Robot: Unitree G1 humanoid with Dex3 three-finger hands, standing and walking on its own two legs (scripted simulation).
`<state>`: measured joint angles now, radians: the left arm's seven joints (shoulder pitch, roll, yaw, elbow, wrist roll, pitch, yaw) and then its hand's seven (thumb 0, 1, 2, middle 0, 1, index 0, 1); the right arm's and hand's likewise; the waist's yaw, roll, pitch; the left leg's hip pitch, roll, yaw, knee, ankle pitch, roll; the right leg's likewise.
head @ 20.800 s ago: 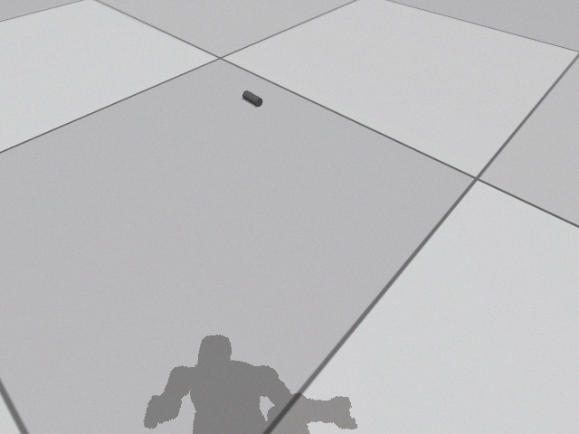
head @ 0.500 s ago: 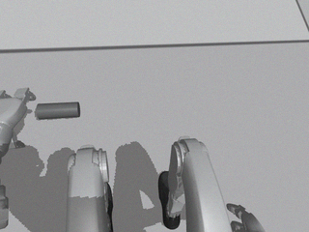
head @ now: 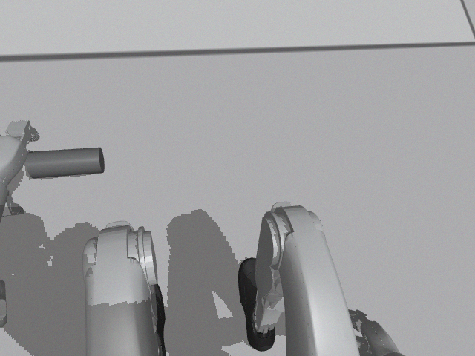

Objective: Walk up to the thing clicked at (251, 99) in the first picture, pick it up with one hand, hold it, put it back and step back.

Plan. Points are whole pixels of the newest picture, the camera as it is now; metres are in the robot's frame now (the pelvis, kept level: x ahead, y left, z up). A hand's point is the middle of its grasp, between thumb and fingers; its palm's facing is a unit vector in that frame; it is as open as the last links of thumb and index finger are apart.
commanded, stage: rise first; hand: left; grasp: from above
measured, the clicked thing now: (67, 162) +0.47 +0.30 -0.31
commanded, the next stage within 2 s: approach in 0.52 s
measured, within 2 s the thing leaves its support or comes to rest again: neither
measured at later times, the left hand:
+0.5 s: hand (20, 176) +0.41 +0.33 -0.19, palm faces -0.47 -0.07 -0.88, open 14.0 cm
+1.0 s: hand (60, 139) +0.49 +0.28 -0.19, palm faces -0.40 -0.04 -0.91, open 14.0 cm
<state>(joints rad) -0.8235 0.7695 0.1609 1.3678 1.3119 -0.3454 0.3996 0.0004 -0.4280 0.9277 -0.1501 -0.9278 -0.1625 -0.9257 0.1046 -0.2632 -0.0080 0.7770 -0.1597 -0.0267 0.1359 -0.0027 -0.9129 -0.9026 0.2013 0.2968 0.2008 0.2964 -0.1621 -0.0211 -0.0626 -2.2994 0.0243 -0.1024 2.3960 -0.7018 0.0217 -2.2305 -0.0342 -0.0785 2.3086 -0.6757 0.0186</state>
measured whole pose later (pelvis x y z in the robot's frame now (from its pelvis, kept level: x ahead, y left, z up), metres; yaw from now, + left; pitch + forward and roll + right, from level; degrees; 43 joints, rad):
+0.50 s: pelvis +0.00 +0.00 -0.01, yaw -1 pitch +34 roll -8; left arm -0.85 0.79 0.16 1.41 1.32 -0.35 0.42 0.00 -0.50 0.99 -0.09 -1.01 -0.10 -1.00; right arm 0.10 -0.28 0.03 0.77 -0.18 -0.03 0.15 0.00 -0.91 -0.90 0.20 0.30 0.20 0.30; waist -0.19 -0.03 -0.04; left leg -2.33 0.02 -0.12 2.44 -0.71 0.02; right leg -2.25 -0.03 -0.09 2.34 -0.68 0.02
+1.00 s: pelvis +0.00 +0.00 -0.02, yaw -1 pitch +34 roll -9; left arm -1.04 0.78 0.10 1.52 1.35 -0.25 0.48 0.00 -0.53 1.01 -0.08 -1.04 -0.09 -1.04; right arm 0.12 -0.28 0.08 0.75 -0.19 -0.07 0.15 0.00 -0.92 -0.90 0.20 0.30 0.20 0.30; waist -0.28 -0.02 -0.02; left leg -2.36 0.02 -0.13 2.46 -0.72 0.01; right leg -2.29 -0.03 -0.10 2.36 -0.68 0.02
